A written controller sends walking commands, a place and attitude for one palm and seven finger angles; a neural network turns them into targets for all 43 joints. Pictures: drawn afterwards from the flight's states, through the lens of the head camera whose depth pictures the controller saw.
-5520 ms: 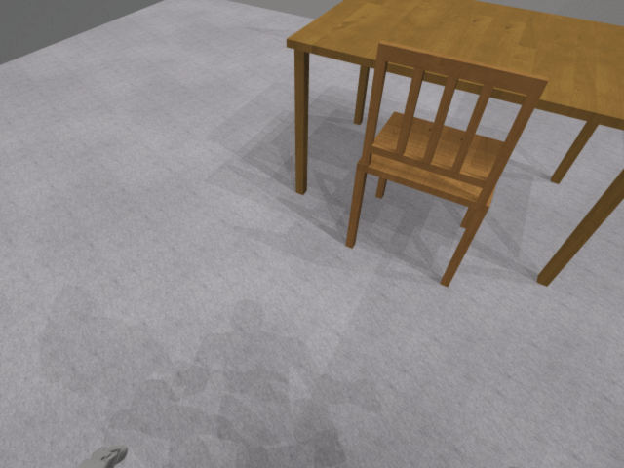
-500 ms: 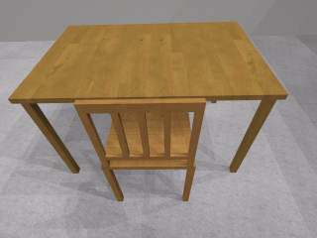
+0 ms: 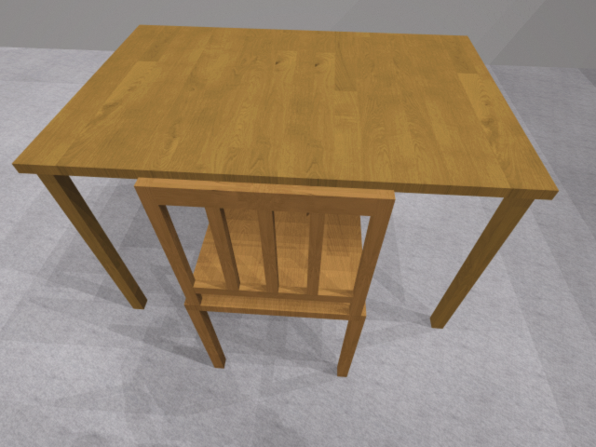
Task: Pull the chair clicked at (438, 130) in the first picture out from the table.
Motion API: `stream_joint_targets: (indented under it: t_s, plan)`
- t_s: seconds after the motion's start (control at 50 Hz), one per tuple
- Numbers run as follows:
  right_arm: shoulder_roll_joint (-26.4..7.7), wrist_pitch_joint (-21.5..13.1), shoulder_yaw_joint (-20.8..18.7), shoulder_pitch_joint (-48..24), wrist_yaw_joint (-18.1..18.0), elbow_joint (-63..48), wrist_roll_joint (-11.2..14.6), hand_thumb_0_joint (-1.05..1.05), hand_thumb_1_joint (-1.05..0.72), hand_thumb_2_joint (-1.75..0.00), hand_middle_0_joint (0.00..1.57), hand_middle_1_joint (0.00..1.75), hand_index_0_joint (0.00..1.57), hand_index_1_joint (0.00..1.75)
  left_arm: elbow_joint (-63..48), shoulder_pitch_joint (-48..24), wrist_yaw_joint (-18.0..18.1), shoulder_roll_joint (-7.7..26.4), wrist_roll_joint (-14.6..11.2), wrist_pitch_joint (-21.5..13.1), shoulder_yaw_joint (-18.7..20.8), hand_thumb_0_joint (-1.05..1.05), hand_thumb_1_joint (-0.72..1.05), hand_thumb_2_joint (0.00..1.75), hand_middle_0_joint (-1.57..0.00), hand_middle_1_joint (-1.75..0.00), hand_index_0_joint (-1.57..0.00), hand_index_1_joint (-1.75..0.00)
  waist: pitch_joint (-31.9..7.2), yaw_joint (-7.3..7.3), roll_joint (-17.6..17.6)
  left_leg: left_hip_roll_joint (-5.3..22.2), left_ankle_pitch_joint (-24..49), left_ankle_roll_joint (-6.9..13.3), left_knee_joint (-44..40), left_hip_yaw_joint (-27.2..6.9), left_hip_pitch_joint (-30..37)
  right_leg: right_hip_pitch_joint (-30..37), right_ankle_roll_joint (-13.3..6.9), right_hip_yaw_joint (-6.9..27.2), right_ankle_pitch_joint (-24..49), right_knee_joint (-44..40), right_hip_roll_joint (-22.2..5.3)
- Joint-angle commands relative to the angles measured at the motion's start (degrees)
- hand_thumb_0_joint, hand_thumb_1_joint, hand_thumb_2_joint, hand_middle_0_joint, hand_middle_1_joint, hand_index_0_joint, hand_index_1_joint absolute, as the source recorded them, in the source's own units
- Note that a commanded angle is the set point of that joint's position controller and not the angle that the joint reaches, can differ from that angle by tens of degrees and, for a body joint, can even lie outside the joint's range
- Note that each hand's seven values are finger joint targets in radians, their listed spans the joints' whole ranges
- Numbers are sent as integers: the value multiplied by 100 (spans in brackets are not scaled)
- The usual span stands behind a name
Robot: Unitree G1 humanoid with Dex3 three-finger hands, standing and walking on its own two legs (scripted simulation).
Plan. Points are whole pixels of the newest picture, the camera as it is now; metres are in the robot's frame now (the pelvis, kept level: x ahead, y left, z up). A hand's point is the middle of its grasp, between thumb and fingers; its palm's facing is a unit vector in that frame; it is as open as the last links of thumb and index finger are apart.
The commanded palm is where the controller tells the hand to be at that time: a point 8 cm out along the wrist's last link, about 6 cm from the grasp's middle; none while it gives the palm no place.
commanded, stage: come to a stop and stand still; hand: left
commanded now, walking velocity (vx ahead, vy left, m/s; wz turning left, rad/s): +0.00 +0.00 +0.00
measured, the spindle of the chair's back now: (269, 253) +0.48 +0.09 -0.11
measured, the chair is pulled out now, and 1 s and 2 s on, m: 0.00 0.00 0.00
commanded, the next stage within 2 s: look again from close up in 0.72 s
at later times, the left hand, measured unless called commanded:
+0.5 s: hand out of the picture +0.00 +0.20 -0.17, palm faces +0.03 -0.98 -0.19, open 7.4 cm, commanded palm none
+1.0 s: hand out of the picture -0.02 +0.22 -0.18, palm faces +0.00 -0.98 -0.18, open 7.4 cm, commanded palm none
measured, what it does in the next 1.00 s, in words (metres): shifts its weight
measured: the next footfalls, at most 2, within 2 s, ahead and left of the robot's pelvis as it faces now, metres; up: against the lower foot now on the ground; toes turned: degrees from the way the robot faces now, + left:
none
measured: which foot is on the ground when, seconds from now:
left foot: down 0.00-1.00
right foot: down 0.00-1.00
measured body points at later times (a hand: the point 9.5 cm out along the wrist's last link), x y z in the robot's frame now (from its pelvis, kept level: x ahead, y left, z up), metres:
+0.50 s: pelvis +0.01 +0.04 +0.00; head +0.02 +0.03 +0.45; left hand +0.00 +0.26 -0.16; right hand +0.00 -0.18 -0.16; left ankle +0.00 +0.17 -0.74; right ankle -0.07 -0.06 -0.74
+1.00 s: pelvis +0.00 +0.06 -0.01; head +0.01 +0.06 +0.44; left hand -0.02 +0.27 -0.17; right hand +0.00 -0.17 -0.16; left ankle +0.01 +0.17 -0.74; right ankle -0.07 -0.06 -0.74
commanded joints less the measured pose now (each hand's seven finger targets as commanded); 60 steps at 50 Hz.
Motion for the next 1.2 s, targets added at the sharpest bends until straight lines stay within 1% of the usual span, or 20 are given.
stream_joint_targets:
  t_s: [0.0,0.06,0.12,0.22,0.36,0.46,0.64,0.66,0.78,0.8,0.82,0.84,0.86,0.88,0.9,0.94,0.96,1.06,1.12,1.18]
  plan:
    - [-287,-54,-23,372,8,-132,32,0,-90,-90,20,30,20,30,-55,514,77,670,0,-38,126,0,90,90,-20,-30,-20,-30,215,-31,-223,65,1168,370,9,89,303,-454,465,601,3064,-368,-989]
    - [-322,-68,-24,304,12,-152,36,0,-90,-90,20,30,20,30,-70,524,70,690,4,-39,127,0,90,90,-20,-30,-20,-30,167,-8,-257,93,1302,398,-10,99,380,-418,462,556,3072,-361,-973]
    - [-396,-89,-15,270,16,-170,20,0,-90,-90,20,30,20,30,-91,480,62,716,3,-36,120,0,90,90,-20,-30,-20,-30,104,-17,-91,123,1531,414,-67,41,481,-416,377,543,2898,-310,-977]
    - [-496,-112,-1,234,34,-194,14,0,-90,-90,20,30,20,30,-129,354,42,764,0,-20,102,0,90,90,-20,-30,-20,-30,186,-8,45,148,1602,449,-231,-66,492,-459,303,534,2271,-350,-947]
    - [-555,-141,11,217,69,-206,21,0,-90,-90,20,30,20,30,-179,230,24,846,0,-14,99,0,90,90,-20,-30,-20,-30,209,25,-29,145,1538,496,-399,-155,448,-413,312,473,1760,-439,-963]
    - [-581,-147,17,235,86,-201,19,0,-90,-90,20,30,20,30,-187,200,23,868,0,-19,93,0,90,90,-20,-30,-20,-30,208,29,-146,128,1490,511,-445,-183,445,-413,315,452,1689,-459,-991]
    - [-593,-177,16,338,97,-170,13,0,-90,-90,20,30,20,30,-172,198,31,858,3,-21,99,0,90,90,-20,-30,-20,-30,80,9,-48,110,1590,528,-493,-245,512,-389,323,459,1520,-422,-993]
    - [-568,-166,13,323,97,-163,25,0,-90,-90,20,30,20,30,-169,187,29,867,6,-16,104,0,90,90,-20,-30,-20,-30,217,25,-135,112,1448,538,-508,-227,422,-427,324,427,1440,-469,-994]
    - [-549,-171,10,369,97,-159,21,0,-90,-90,20,30,20,30,-125,270,36,827,9,-17,96,0,90,90,-20,-30,-20,-30,199,11,-81,83,1430,541,-499,-248,439,-459,325,426,1397,-455,-1008]
    - [-771,-310,-10,-201,238,-614,48,0,-90,-90,20,30,20,30,-211,531,234,966,127,-293,-4,0,90,90,-20,-30,-20,-30,457,185,-365,61,1712,422,921,19,-159,-878,466,890,3788,-435,-1270]
    - [-454,-254,-26,177,273,-784,7,0,-90,-90,20,30,20,30,-488,294,208,1170,81,-312,72,0,90,90,-20,-30,-20,-30,263,-189,-527,-91,81,498,738,-28,-338,-663,276,863,3819,-169,-1453]
    - [-447,-235,-52,336,250,-696,-19,0,-90,-90,20,30,20,30,-549,81,161,1074,61,-299,41,0,90,90,-20,-30,-20,-30,182,-237,-138,-115,17,531,535,25,-297,-625,179,758,3379,25,-1368]
    - [-513,-254,-40,487,262,-685,-43,0,-90,-90,20,30,20,30,-620,53,141,1125,67,-315,66,0,90,90,-20,-30,-20,-30,-181,-215,-31,-87,571,541,512,20,-210,-474,132,610,3288,218,-1241]
    - [-561,-267,-39,521,254,-703,-24,0,-90,-90,20,30,20,30,-666,154,131,1048,46,-306,52,0,90,90,-20,-30,-20,-30,-433,-202,-185,-37,836,559,545,-60,-114,-414,135,579,2798,287,-1119]
    - [-636,-291,-55,525,236,-716,-23,0,-90,-90,20,30,20,30,-677,175,134,965,36,-295,52,0,90,90,-20,-30,-20,-30,-585,-206,-130,29,1383,596,584,-130,35,-403,134,545,2687,404,-1027]
    - [-715,-311,-59,481,203,-758,-3,0,-90,-90,20,30,20,30,-718,250,130,939,29,-227,47,0,90,90,-20,-30,-20,-30,-569,-135,67,99,1863,637,585,-181,114,-489,171,492,2149,458,-944]
    - [-694,-316,-35,413,196,-758,-2,0,-90,-90,20,30,20,30,-731,248,121,934,50,-202,43,0,90,90,-20,-30,-20,-30,-302,-89,135,99,1876,654,544,-191,-26,-586,168,498,1996,403,-917]
    - [-695,-252,-32,213,227,-844,9,0,-90,-90,20,30,20,30,-816,171,69,970,60,-85,14,0,90,90,-20,-30,-20,-30,511,-33,-54,20,498,667,47,-303,-501,-1043,208,551,470,130,-821]
    - [-777,-226,-55,177,250,-854,-6,0,-90,-90,20,30,20,30,-860,142,51,1032,61,-41,11,0,90,90,-20,-30,-20,-30,571,-41,21,1,-159,658,-199,-382,-523,-1179,230,563,-130,74,-792]
    - [-815,-238,-60,154,261,-866,-2,0,-90,-90,20,30,20,30,-899,194,39,1082,69,-41,18,0,90,90,-20,-30,-20,-30,427,-7,33,6,-244,674,-297,-389,-482,-1079,260,526,-68,61,-825]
